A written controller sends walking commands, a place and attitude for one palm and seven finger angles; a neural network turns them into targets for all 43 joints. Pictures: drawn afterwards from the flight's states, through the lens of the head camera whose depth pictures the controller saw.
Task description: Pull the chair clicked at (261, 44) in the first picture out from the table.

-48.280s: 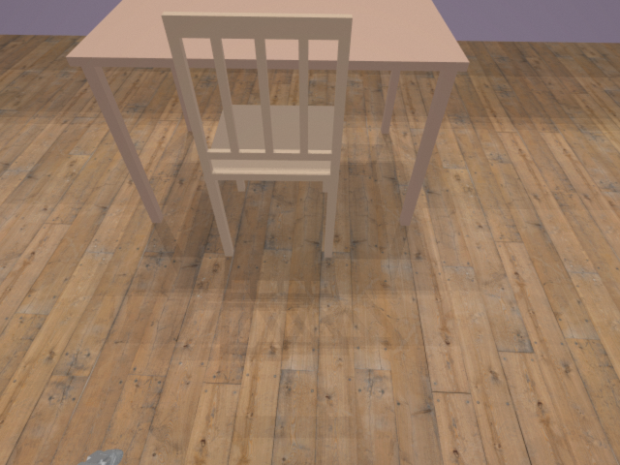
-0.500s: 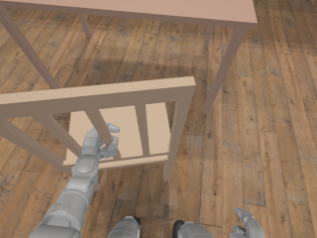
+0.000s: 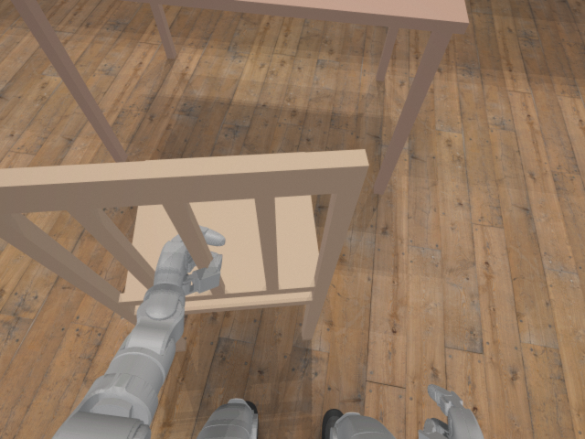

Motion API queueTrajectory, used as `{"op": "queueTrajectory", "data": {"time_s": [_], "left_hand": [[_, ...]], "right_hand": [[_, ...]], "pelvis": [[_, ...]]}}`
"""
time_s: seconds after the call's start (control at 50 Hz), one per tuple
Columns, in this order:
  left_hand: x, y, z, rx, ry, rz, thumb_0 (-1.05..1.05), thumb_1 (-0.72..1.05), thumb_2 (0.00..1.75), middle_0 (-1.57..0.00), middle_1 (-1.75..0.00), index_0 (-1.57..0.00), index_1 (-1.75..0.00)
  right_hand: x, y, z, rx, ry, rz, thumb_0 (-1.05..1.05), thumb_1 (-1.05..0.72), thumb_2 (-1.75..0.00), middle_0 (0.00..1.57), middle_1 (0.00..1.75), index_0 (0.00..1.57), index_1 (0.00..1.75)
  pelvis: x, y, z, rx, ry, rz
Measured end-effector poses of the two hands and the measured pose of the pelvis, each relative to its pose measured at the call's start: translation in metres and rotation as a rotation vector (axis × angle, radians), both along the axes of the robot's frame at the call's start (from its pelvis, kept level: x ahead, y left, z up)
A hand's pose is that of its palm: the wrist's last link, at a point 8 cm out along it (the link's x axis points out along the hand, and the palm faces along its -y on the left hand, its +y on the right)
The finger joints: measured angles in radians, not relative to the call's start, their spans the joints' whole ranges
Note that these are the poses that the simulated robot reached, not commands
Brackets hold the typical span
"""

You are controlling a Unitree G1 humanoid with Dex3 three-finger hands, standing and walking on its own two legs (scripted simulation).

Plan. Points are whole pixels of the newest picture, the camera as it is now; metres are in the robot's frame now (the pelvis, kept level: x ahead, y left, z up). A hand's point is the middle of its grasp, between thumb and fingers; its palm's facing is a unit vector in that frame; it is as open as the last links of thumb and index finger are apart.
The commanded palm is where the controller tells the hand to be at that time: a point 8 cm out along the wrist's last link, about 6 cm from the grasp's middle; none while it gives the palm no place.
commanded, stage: step backward, pulling the chair out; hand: left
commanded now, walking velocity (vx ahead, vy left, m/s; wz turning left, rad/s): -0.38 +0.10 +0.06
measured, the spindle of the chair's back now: (201, 255) +0.37 +0.16 -0.06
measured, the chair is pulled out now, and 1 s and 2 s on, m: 0.49 0.68 0.68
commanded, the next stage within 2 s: stop walking, hand still on the chair in 0.40 s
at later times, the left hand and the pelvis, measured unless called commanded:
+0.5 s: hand (200, 348) +0.23 +0.14 -0.06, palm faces +0.01 -0.99 -0.17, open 5.5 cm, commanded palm +0.21 +0.19 -0.04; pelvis -0.11 +0.00 +0.00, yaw -1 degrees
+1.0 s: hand (202, 407) +0.16 +0.13 -0.06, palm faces +0.02 -0.99 -0.16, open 5.5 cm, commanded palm +0.14 +0.18 -0.04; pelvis -0.13 -0.01 +0.01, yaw -1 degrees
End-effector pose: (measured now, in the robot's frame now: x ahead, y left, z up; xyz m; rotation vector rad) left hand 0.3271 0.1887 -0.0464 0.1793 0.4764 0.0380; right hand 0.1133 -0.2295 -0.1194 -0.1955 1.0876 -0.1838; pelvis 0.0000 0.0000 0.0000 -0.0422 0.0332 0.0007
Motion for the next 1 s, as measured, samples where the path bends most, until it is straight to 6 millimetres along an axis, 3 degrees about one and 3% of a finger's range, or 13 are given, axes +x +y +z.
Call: {"op": "queueTrajectory", "data": {"time_s": [0.18, 0.28, 0.38, 0.46, 0.54, 0.66, 0.74, 0.82, 1.0], "left_hand": [[-0.039, 0.000, -0.001, -0.010, -0.009, -0.020, 0.04, 0.65, 0.77, -0.27, -1.21, -0.50, -1.44], [-0.065, 0.005, 0.000, -0.030, -0.002, -0.035, 0.04, 0.68, 0.75, -0.23, -1.22, -0.50, -1.44], [-0.088, 0.007, 0.001, -0.029, 0.015, -0.023, 0.05, 0.67, 0.76, -0.24, -1.21, -0.50, -1.44], [-0.105, 0.005, 0.001, -0.013, 0.011, -0.002, 0.05, 0.65, 0.78, -0.26, -1.19, -0.50, -1.44], [-0.124, -0.001, 0.003, -0.005, 0.022, 0.031, 0.06, 0.65, 0.78, -0.28, -1.15, -0.50, -1.44], [-0.146, -0.008, 0.003, -0.006, 0.033, 0.041, 0.06, 0.64, 0.77, -0.28, -1.17, -0.50, -1.44], [-0.160, -0.010, 0.003, -0.017, 0.045, 0.035, 0.06, 0.65, 0.76, -0.26, -1.19, -0.50, -1.44], [-0.172, -0.011, 0.004, -0.023, 0.057, 0.028, 0.06, 0.66, 0.75, -0.24, -1.19, -0.50, -1.44], [-0.187, -0.012, 0.005, -0.024, 0.072, 0.039, 0.07, 0.65, 0.76, -0.25, -1.18, -0.50, -1.44]], "right_hand": [[-0.049, -0.018, 0.005, -0.105, -0.003, -0.037, 0.01, -0.90, -0.90, 0.21, 0.30, 0.21, 0.30], [-0.074, -0.014, 0.015, -0.124, 0.024, -0.025, 0.01, -0.90, -0.90, 0.20, 0.30, 0.20, 0.30], [-0.096, -0.001, 0.013, -0.050, 0.032, 0.001, 0.01, -0.90, -0.90, 0.20, 0.30, 0.20, 0.30], [-0.113, 0.001, -0.001, 0.009, 0.020, 0.012, 0.01, -0.90, -0.90, 0.20, 0.30, 0.20, 0.30], [-0.134, -0.008, -0.009, 0.040, 0.015, -0.027, 0.01, -0.90, -0.90, 0.21, 0.30, 0.21, 0.30], [-0.157, -0.035, -0.001, -0.048, -0.005, -0.056, 0.01, -0.90, -0.90, 0.21, 0.30, 0.21, 0.30], [-0.165, -0.043, 0.010, -0.092, -0.017, -0.062, 0.01, -0.90, -0.90, 0.20, 0.30, 0.20, 0.30], [-0.165, -0.038, 0.015, -0.085, -0.032, -0.049, 0.01, -0.90, -0.90, 0.20, 0.30, 0.20, 0.30], [-0.142, -0.013, 0.017, -0.007, -0.094, -0.016, 0.01, -0.90, -0.90, 0.20, 0.30, 0.20, 0.30]], "pelvis": [[-0.037, 0.018, -0.005, 0.019, 0.014, 0.032], [-0.057, 0.023, 0.001, 0.011, 0.008, 0.010], [-0.077, 0.015, 0.006, -0.012, 0.005, -0.008], [-0.097, 0.002, 0.001, -0.007, 0.005, -0.024], [-0.118, -0.009, -0.001, -0.025, -0.018, -0.022], [-0.132, -0.007, -0.004, 0.018, -0.030, 0.009], [-0.139, -0.004, -0.001, 0.034, -0.056, 0.002], [-0.139, -0.004, 0.003, 0.027, -0.063, 0.000], [-0.129, -0.010, 0.008, 0.027, -0.066, -0.013]]}}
